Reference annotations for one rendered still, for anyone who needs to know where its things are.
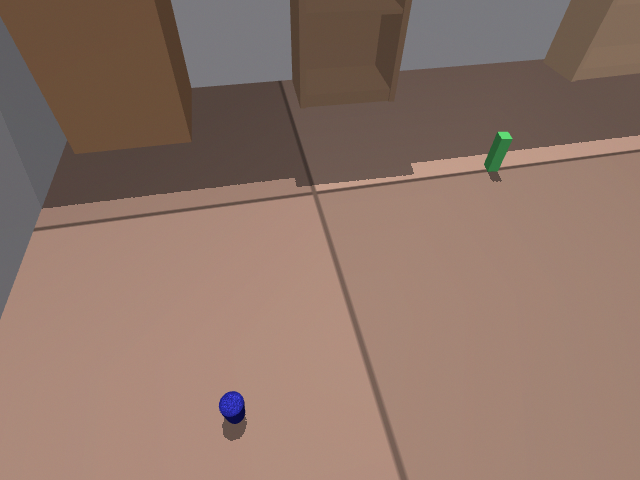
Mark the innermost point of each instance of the bookshelf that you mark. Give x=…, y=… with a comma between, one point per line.
x=347, y=51
x=597, y=38

